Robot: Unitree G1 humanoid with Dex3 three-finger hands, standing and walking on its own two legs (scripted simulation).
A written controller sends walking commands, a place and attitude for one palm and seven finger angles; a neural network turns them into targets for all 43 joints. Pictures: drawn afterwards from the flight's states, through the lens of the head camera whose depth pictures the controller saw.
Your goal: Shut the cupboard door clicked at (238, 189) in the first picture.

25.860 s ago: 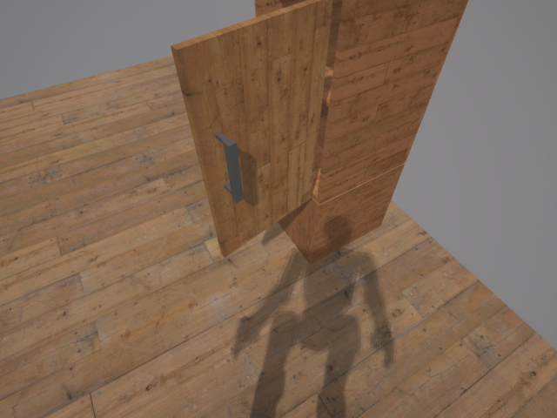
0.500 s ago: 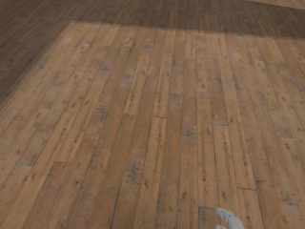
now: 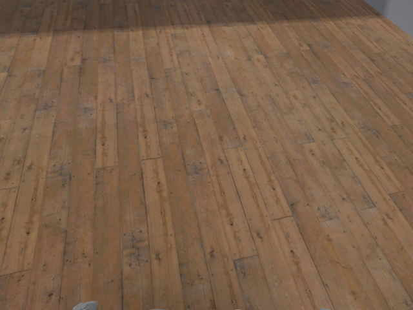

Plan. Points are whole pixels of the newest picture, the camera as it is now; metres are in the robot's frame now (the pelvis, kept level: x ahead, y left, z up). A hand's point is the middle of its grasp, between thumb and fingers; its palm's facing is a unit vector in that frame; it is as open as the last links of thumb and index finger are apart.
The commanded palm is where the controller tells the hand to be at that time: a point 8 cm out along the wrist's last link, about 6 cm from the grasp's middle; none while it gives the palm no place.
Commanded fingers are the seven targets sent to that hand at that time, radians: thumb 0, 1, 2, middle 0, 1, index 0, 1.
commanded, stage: turn to face it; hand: left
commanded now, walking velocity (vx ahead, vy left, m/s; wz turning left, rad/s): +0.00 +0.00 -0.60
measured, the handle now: out of the picture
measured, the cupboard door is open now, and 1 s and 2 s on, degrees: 73 73 73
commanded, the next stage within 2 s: none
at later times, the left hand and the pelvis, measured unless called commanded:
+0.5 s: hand (149, 282) +0.19 +0.13 -0.14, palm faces -0.33 -0.91 -0.26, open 7.4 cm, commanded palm none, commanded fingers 0.00 0.90 0.90 -0.20 -0.30 -0.20 -0.30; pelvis +0.00 -0.02 +0.00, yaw -18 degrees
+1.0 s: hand (155, 261) +0.23 +0.13 -0.15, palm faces -0.55 -0.81 -0.21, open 7.4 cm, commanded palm none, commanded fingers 0.00 0.90 0.90 -0.20 -0.30 -0.20 -0.30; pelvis +0.03 +0.00 +0.01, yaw -36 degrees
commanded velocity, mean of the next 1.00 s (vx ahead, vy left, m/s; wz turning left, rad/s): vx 0.00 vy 0.00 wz -0.60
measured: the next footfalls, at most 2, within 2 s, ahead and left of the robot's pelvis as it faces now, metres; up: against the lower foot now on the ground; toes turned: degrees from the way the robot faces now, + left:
right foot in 0.36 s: +0.01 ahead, -0.14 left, +0.00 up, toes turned -18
left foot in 0.72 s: +0.12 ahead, +0.09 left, +0.00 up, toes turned -23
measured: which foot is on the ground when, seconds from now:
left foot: down 0.00-0.36, up 0.38-0.70, down 0.72-1.00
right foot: up 0.00-0.34, down 0.36-0.72, up 0.74-1.00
